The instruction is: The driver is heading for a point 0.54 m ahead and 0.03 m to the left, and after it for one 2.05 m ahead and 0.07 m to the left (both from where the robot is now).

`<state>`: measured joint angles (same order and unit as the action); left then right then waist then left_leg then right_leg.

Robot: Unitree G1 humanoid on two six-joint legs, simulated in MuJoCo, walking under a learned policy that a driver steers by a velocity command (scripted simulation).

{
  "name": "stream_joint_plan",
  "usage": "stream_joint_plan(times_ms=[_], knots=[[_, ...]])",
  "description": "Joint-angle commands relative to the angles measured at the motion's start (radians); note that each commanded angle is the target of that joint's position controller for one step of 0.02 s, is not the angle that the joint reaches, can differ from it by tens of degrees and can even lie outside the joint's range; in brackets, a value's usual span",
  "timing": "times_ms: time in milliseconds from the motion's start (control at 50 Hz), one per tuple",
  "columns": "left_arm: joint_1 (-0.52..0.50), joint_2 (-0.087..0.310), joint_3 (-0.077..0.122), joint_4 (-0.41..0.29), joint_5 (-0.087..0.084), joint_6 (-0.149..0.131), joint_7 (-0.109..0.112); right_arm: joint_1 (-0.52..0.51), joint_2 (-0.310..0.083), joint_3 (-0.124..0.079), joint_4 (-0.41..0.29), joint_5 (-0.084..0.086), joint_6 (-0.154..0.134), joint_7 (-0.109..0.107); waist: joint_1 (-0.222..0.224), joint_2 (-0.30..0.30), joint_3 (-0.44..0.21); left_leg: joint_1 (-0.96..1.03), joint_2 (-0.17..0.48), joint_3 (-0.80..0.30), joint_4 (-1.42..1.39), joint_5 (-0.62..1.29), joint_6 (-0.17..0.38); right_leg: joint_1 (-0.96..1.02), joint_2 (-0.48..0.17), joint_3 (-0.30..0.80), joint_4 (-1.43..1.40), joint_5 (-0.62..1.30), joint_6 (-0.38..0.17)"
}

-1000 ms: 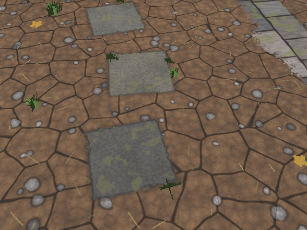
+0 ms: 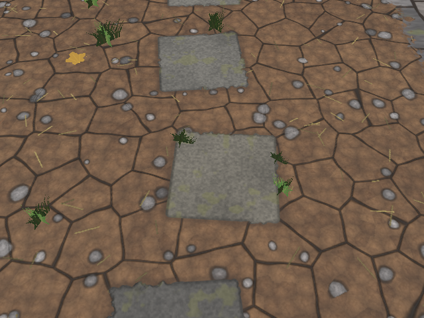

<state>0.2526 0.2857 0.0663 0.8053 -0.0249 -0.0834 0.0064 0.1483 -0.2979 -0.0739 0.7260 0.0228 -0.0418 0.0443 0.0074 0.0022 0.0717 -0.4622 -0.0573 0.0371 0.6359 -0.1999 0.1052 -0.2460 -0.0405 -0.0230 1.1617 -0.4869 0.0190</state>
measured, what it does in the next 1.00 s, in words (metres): walks ahead, turning left: right foot, then left foot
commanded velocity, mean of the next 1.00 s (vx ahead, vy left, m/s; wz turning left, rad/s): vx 0.21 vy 0.00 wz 0.31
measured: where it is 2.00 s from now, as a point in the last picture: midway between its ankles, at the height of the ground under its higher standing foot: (212, 290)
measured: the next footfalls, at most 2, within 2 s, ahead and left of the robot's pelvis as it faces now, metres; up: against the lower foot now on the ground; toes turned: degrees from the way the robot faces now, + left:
right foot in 0.36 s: +0.36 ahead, -0.09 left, +0.00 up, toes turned +19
left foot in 0.74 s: +0.21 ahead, +0.12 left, +0.00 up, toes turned +20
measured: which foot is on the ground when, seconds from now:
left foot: down 0.00-0.38, up 0.40-0.72, down 0.74-1.00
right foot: up 0.00-0.34, down 0.36-0.74, up 0.76-1.00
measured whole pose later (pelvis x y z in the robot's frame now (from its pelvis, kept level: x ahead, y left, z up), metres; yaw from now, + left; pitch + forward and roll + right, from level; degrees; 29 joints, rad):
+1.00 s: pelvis +0.29 +0.02 +0.03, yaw +16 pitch +2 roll +0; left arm 0.19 0.31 0.07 0.79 -0.02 -0.03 -0.03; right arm 0.39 -0.26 -0.05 0.78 -0.01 -0.06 -0.02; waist -0.05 -0.04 -0.02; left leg -0.02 0.02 0.06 0.26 -0.27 0.00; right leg -0.62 -0.04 0.05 0.84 -0.11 0.02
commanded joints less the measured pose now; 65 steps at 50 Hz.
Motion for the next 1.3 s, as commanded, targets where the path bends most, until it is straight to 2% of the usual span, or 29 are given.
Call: stream_joint_plan(times_ms=[20,60,120,180,260,340,360,380,400,420,440,460,520,620,720,740,760,780,800,880,980,1100,1160,1180,1200,1220,1240,1260,1300], knots=[[-0.092,0.130,0.022,-0.127,0.016,-0.065,0.006,0.105,-0.132,-0.037,-0.046,-0.005,-0.025,-0.010,-0.048,0.006,-0.142,0.487,0.286,-0.524,-0.352,0.125,0.206,-0.489,-0.048,0.113,0.061,0.112,-0.028],[-0.055,0.142,0.033,-0.121,0.036,-0.039,0.009,0.048,-0.114,-0.029,-0.079,-0.025,-0.023,-0.022,0.008,0.026,-0.129,0.337,0.249,-0.407,-0.353,0.472,0.197,-0.359,-0.064,0.113,0.000,0.134,-0.002],[-0.065,0.088,0.019,-0.130,0.046,-0.006,0.015,0.066,-0.157,-0.042,-0.072,-0.019,-0.017,-0.043,0.021,0.017,-0.123,0.232,0.196,-0.281,-0.336,0.725,0.179,-0.318,-0.025,0.067,-0.160,0.209,0.044],[-0.144,0.057,0.004,-0.148,0.043,0.003,0.012,0.086,-0.164,-0.047,-0.063,-0.002,0.013,-0.066,-0.008,0.068,-0.151,0.198,0.125,-0.221,-0.293,0.676,0.111,-0.251,0.035,0.052,-0.384,0.404,0.062],[-0.246,0.077,0.005,-0.173,0.028,0.005,-0.007,0.124,-0.156,-0.046,-0.057,0.000,0.047,-0.083,-0.052,0.103,-0.165,0.246,0.134,-0.313,-0.234,0.479,0.066,-0.210,0.082,0.080,-0.573,0.499,0.059],[-0.181,0.122,0.026,-0.162,0.037,-0.014,-0.013,0.067,-0.132,-0.040,-0.088,-0.003,0.055,-0.089,0.003,0.130,-0.160,0.319,0.131,-0.443,-0.087,0.366,0.033,-0.134,0.071,0.112,-0.734,0.487,0.006],[-0.135,0.146,0.032,-0.158,0.050,-0.022,-0.006,0.057,-0.104,-0.030,-0.106,-0.008,0.051,-0.087,0.024,0.100,-0.205,0.281,0.080,-0.419,0.020,0.297,-0.003,0.003,0.001,0.143,-0.783,0.649,-0.035],[-0.083,0.195,0.039,-0.162,0.066,-0.018,0.007,0.082,-0.051,-0.013,-0.127,-0.029,0.046,-0.085,0.023,-0.057,-0.298,0.145,-0.013,-0.310,0.255,-0.055,-0.054,0.227,-0.196,0.312,-0.743,1.011,-0.111],[-0.058,0.212,0.041,-0.145,0.080,0.003,0.006,0.264,-0.050,-0.008,-0.129,-0.011,0.047,-0.079,-0.065,-0.317,-0.399,-0.077,-0.110,-0.242,0.470,-0.562,-0.108,0.425,-0.424,0.636,-0.745,1.113,-0.325],[-0.098,0.147,0.032,-0.164,0.042,0.017,0.006,0.304,-0.159,-0.031,-0.084,-0.008,0.057,-0.076,-0.059,-0.210,-0.374,-0.129,-0.015,-0.238,0.595,-0.500,-0.146,0.363,-0.425,0.663,-0.764,0.859,-0.340],[-0.123,0.090,0.015,-0.181,0.039,0.026,0.010,0.198,-0.204,-0.047,-0.081,-0.002,0.074,-0.079,-0.017,-0.127,-0.275,-0.148,0.009,-0.206,0.647,-0.420,-0.171,0.275,-0.333,0.506,-0.770,0.731,-0.290],[-0.148,0.080,0.007,-0.181,0.045,0.040,0.009,0.153,-0.187,-0.047,-0.083,-0.004,0.092,-0.086,-0.018,-0.075,-0.232,-0.141,0.024,-0.184,0.647,-0.363,-0.182,0.190,-0.270,0.420,-0.794,0.610,-0.252],[-0.192,0.101,0.006,-0.166,0.051,0.058,0.011,0.129,-0.102,-0.025,-0.103,-0.007,0.108,-0.085,-0.035,-0.120,-0.138,-0.037,0.036,-0.128,0.518,-0.280,-0.189,-0.008,-0.168,0.253,-0.867,0.514,-0.234],[-0.176,0.124,0.014,-0.135,0.036,0.066,0.007,0.089,-0.061,0.002,-0.107,-0.021,0.088,-0.075,-0.003,-0.159,-0.208,0.108,0.066,-0.078,0.187,-0.224,-0.172,0.041,-0.187,0.200,-0.852,0.587,-0.266],[-0.142,0.136,0.008,-0.098,0.008,0.074,-0.007,0.161,-0.074,0.001,-0.058,-0.030,0.077,-0.053,-0.046,-0.147,-0.152,0.391,0.028,0.004,-0.139,-0.117,-0.076,-0.173,-0.133,0.189,-0.896,-0.108,-0.160],[-0.159,0.097,-0.005,-0.103,0.014,0.068,-0.012,0.199,-0.096,-0.002,-0.056,-0.034,0.070,-0.057,-0.065,-0.087,-0.136,0.446,0.107,-0.105,-0.203,-0.211,-0.028,-0.255,-0.094,0.150,-0.800,-0.123,-0.106],[-0.195,0.022,-0.024,-0.132,0.019,0.055,-0.017,0.264,-0.180,-0.022,-0.040,-0.044,0.065,-0.063,-0.079,0.132,-0.116,0.485,0.289,-0.381,-0.336,-0.490,0.070,-0.428,0.033,-0.004,-0.540,-0.066,-0.029],[-0.258,0.084,-0.008,-0.161,0.002,0.038,-0.015,0.267,-0.251,-0.045,-0.037,-0.047,0.051,-0.057,-0.121,0.251,-0.014,0.378,0.427,-0.632,-0.509,-0.626,0.175,-0.537,0.062,0.000,-0.344,-0.047,-0.024],[-0.243,0.135,0.016,-0.156,-0.012,0.029,-0.013,0.220,-0.197,-0.029,-0.044,-0.054,0.023,-0.064,-0.087,0.208,0.046,0.365,0.421,-0.617,-0.518,-0.572,0.173,-0.580,0.015,0.079,-0.226,0.013,-0.036],[-0.155,0.095,0.022,-0.087,-0.001,0.021,-0.023,0.190,-0.097,-0.006,-0.030,-0.030,-0.032,-0.074,-0.055,0.127,0.001,0.490,0.327,-0.317,-0.495,-0.167,0.061,-0.609,0.002,0.136,-0.183,0.259,-0.033],[-0.208,0.047,0.002,-0.112,0.004,0.035,-0.043,0.207,-0.119,-0.022,-0.008,-0.030,-0.040,-0.071,-0.079,0.117,-0.006,0.438,0.303,-0.101,-0.516,0.019,0.050,-0.488,-0.013,0.063,-0.356,0.417,0.020],[-0.262,0.064,-0.003,-0.176,0.010,0.037,-0.075,0.206,-0.174,-0.044,0.024,-0.009,-0.015,-0.076,-0.075,0.124,0.027,0.421,0.331,0.024,-0.384,0.356,0.017,-0.342,0.005,-0.025,-0.529,0.364,-0.035],[0.001,0.163,0.053,-0.117,0.018,0.038,-0.068,0.180,-0.168,-0.041,0.005,0.001,-0.001,-0.091,0.064,0.081,-0.160,0.364,0.254,0.112,0.019,0.705,-0.067,0.043,0.116,-0.072,-0.630,0.450,-0.107],[0.116,0.241,0.078,-0.102,0.014,0.046,-0.044,0.208,-0.132,-0.025,-0.014,-0.028,-0.010,-0.088,0.107,-0.054,-0.253,0.139,0.198,0.123,0.314,0.372,-0.135,0.314,-0.012,0.118,-0.637,0.728,-0.170],[0.079,0.352,0.082,-0.137,0.029,0.046,-0.033,0.335,-0.007,0.020,-0.059,-0.063,-0.029,-0.074,-0.007,-0.317,-0.419,-0.196,0.007,0.033,0.695,-0.505,-0.202,0.586,-0.336,0.656,-0.679,0.896,-0.414],[0.102,0.272,0.068,-0.161,0.022,0.049,-0.034,0.259,-0.116,-0.001,-0.038,-0.029,-0.042,-0.064,0.090,-0.165,-0.532,-0.201,0.035,-0.154,0.791,-0.477,-0.187,0.561,-0.329,0.698,-0.758,0.762,-0.430],[0.041,0.224,0.055,-0.161,0.019,0.045,-0.034,0.169,-0.144,-0.010,-0.066,0.002,-0.043,-0.064,0.081,-0.128,-0.384,-0.272,0.070,-0.137,0.778,-0.388,-0.165,0.457,-0.279,0.556,-0.772,0.692,-0.385],[-0.013,0.188,0.046,-0.163,0.006,0.046,-0.030,0.138,-0.136,-0.007,-0.067,-0.008,-0.039,-0.076,0.051,-0.053,-0.277,-0.273,0.112,-0.123,0.705,-0.307,-0.155,0.318,-0.222,0.463,-0.787,0.626,-0.332],[-0.097,0.158,0.035,-0.188,0.018,0.057,-0.020,0.133,-0.150,-0.017,-0.070,-0.033,-0.015,-0.093,-0.011,-0.055,-0.186,-0.153,0.142,-0.127,0.595,-0.223,-0.155,0.064,-0.160,0.374,-0.835,0.639,-0.296]])
Keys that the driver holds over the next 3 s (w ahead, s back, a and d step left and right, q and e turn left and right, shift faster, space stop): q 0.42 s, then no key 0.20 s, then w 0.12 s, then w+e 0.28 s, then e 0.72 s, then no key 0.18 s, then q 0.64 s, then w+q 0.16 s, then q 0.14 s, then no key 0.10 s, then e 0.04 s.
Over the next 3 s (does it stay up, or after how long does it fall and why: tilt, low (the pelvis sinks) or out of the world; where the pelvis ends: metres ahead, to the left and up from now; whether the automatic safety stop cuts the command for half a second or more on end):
stays up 0.58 0.03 0.02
